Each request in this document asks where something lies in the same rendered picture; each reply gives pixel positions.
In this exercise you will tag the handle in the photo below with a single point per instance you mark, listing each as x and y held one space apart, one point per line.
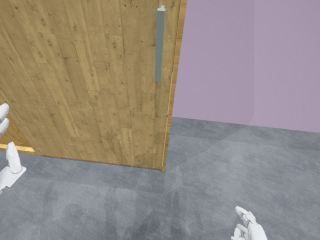
160 28

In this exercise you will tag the left robot hand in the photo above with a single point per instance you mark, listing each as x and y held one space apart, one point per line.
9 176

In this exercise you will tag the right robot hand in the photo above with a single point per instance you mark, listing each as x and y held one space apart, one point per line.
254 231

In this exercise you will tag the wardrobe door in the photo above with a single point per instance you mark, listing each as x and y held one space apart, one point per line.
12 134
79 77

